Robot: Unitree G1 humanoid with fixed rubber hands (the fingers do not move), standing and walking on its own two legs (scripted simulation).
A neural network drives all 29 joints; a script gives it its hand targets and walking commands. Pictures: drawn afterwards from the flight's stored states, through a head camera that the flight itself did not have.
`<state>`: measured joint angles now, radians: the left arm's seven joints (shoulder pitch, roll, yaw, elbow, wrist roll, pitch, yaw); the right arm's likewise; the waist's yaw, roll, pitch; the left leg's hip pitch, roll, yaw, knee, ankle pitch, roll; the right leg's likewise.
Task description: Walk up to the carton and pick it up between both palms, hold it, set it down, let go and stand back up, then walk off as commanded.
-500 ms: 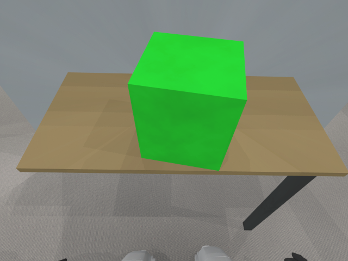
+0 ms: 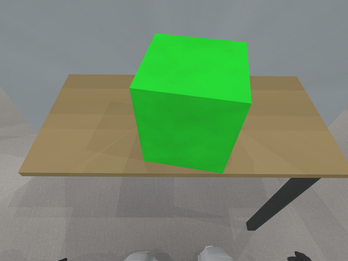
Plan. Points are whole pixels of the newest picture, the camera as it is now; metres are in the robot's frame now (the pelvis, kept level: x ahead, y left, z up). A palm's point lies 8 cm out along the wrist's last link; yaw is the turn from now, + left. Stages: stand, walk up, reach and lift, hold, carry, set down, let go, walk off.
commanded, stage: walk up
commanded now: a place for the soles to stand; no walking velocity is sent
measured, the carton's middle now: (190, 106) +0.44 -0.04 +0.10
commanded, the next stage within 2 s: reach and lift in 0.22 s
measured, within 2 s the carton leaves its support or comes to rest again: neither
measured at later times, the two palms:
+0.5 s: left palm (54, 260) +0.15 +0.28 -0.08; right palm out of the picture +0.11 -0.29 -0.10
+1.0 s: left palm (53, 259) +0.14 +0.25 -0.03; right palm out of the picture +0.12 -0.26 -0.03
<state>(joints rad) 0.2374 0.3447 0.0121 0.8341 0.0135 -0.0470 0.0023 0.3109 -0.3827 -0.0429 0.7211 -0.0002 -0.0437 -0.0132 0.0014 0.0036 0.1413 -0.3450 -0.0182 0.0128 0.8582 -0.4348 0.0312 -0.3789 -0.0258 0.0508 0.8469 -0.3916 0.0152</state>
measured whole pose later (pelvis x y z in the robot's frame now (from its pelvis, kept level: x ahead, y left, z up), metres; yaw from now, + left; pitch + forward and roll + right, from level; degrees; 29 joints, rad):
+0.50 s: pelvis -0.01 +0.00 -0.01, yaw +0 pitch -5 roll +0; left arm 0.14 0.34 0.01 0.49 0.03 0.36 0.03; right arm 0.16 -0.30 -0.14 0.92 -0.05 -0.25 0.05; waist 0.00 0.01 0.15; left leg -0.36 -0.01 0.01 0.90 -0.44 0.02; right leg -0.40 -0.02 0.04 0.88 -0.40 0.02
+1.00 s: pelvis -0.03 -0.01 +0.02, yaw +0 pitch -12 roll +0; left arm 0.20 0.34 0.01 0.39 -0.02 0.26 -0.02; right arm 0.24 -0.18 -0.10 0.55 -0.06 -0.11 -0.01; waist 0.00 -0.02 0.15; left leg -0.15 0.00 0.01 0.67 -0.31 0.01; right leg -0.19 -0.02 0.04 0.66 -0.27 0.03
